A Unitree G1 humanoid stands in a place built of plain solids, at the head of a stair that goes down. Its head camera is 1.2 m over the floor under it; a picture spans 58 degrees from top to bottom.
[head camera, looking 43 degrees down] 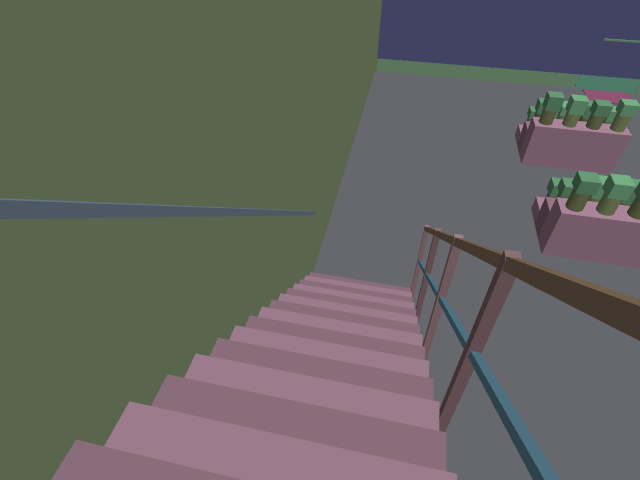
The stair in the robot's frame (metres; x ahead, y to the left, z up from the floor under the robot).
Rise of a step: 0.18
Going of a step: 0.22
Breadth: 1.21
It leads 12 degrees to the right of straight ahead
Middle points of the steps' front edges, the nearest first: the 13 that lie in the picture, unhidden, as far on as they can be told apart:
0.66 0.13 -0.36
0.87 0.08 -0.54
1.08 0.04 -0.72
1.30 -0.01 -0.89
1.51 -0.06 -1.07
1.73 -0.10 -1.24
1.94 -0.15 -1.42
2.15 -0.19 -1.60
2.37 -0.24 -1.77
2.58 -0.29 -1.95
2.80 -0.33 -2.13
3.01 -0.38 -2.30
3.23 -0.43 -2.48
